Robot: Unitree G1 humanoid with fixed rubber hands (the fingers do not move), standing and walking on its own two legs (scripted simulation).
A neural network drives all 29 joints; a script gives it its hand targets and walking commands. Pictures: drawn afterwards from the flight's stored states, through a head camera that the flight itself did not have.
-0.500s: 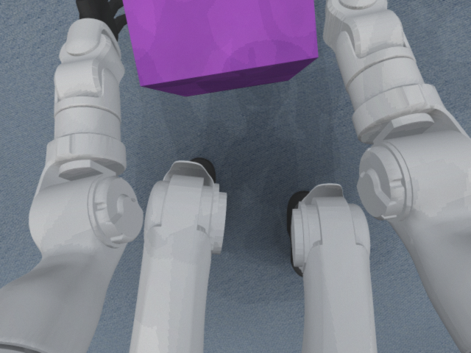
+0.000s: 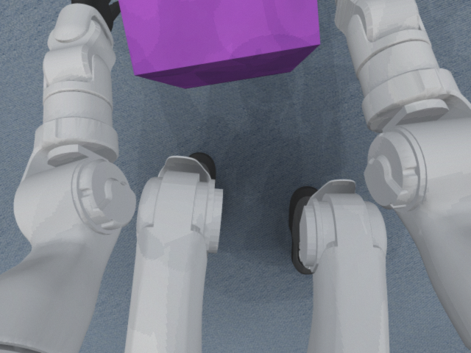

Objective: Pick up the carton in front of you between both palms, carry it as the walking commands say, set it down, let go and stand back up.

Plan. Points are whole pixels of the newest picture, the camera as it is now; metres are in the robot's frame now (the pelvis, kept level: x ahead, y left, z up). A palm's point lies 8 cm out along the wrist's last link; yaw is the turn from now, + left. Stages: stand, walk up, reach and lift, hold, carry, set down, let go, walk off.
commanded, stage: set down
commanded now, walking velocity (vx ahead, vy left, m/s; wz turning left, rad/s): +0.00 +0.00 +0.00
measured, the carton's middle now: (222, 2) +0.53 +0.12 -0.25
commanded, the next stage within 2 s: let go in 1.36 s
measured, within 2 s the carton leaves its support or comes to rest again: neither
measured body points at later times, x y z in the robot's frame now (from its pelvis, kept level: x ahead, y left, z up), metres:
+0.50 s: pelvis +0.00 +0.02 +0.00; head +0.37 +0.06 +0.25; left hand +0.51 +0.32 -0.15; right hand +0.60 -0.04 -0.15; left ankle +0.13 +0.15 -0.35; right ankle +0.09 -0.11 -0.35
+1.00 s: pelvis +0.01 +0.02 +0.12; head +0.35 +0.06 +0.42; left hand +0.51 +0.33 +0.01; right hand +0.61 -0.05 +0.01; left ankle +0.13 +0.15 -0.35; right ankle +0.09 -0.11 -0.35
